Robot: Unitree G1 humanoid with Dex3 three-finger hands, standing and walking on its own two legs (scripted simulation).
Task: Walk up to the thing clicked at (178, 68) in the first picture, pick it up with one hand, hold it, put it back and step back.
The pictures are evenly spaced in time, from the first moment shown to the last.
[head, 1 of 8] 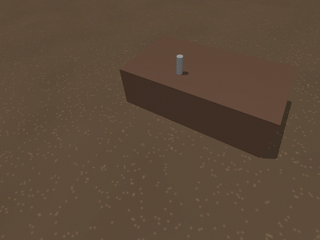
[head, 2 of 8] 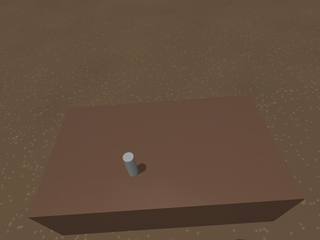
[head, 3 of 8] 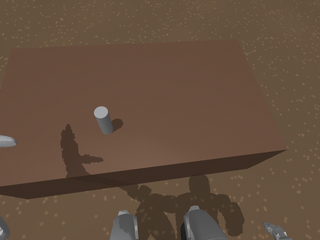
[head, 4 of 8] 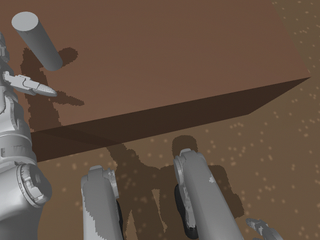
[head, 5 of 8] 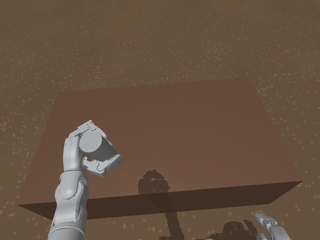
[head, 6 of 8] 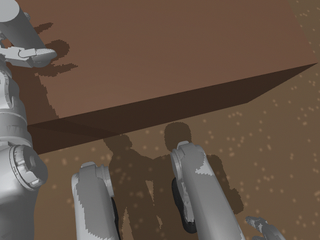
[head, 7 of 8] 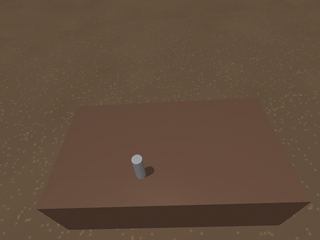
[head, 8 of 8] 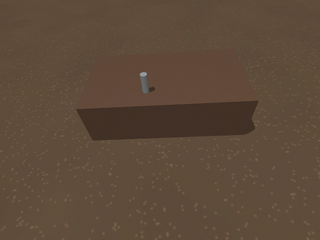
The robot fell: no
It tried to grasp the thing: yes
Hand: left
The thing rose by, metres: 0.36
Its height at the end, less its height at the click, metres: +0.00
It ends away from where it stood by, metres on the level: 0.03
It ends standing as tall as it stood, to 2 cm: yes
